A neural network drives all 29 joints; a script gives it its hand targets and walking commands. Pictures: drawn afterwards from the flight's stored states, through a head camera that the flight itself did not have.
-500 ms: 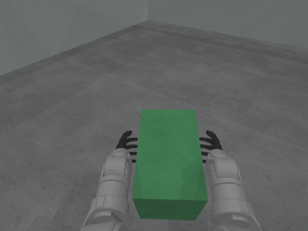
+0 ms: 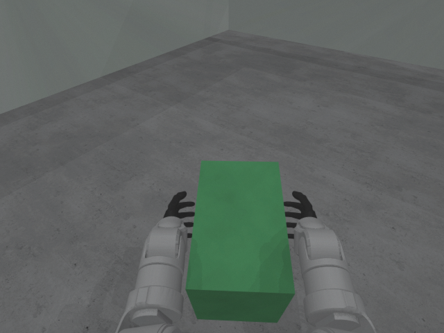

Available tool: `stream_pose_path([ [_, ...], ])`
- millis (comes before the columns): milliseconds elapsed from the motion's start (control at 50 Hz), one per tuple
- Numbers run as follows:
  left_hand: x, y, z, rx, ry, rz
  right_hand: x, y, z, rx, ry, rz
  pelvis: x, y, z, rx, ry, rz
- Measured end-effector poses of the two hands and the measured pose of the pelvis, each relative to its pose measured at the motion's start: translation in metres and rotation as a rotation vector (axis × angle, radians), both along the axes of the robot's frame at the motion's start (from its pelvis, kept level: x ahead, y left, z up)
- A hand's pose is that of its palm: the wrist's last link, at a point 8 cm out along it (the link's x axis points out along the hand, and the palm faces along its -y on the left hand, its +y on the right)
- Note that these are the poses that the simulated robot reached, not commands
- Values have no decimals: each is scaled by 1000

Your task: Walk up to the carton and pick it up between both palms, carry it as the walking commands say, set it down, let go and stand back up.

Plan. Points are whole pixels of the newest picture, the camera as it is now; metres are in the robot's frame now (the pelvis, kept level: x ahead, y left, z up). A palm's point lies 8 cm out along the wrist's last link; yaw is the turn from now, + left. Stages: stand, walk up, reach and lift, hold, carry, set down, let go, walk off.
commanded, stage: reach and lift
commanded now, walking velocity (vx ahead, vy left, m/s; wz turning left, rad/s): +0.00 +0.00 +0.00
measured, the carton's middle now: (238, 239) +0.34 +0.00 -0.03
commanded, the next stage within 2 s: hold in 0.96 s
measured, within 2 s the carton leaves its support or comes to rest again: neither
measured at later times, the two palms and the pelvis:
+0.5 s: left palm (172, 231) +0.30 +0.13 +0.05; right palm (308, 230) +0.30 -0.13 +0.05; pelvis -0.01 +0.00 +0.00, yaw +0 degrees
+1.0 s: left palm (170, 236) +0.29 +0.13 +0.05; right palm (311, 235) +0.29 -0.13 +0.06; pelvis -0.01 +0.00 +0.00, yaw +0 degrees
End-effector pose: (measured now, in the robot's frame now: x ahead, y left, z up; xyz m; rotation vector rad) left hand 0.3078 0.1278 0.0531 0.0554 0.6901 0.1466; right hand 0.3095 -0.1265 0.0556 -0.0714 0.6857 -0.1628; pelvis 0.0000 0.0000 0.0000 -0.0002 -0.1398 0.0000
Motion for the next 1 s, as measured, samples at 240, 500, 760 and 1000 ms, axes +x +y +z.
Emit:
stream_pose_path([
  [240, -4, -1, 0, -1, 2, 6, -2, -1, 0, 2, 1, 4, -3, -3, 0, 1, -2, 0],
  [500, -8, -1, -2, 4, 3, 6, -6, -1, -1, 5, -1, 12, -5, -4, -1, 2, -2, -2],
  [760, -14, 0, 0, 10, 3, -6, -11, -2, 1, 4, -4, 30, -6, -5, 0, 1, -13, -2],
  [1000, -21, 0, 0, 15, 7, -18, -17, -3, 2, 3, -3, 43, -8, -5, 0, 1, -21, -2],
])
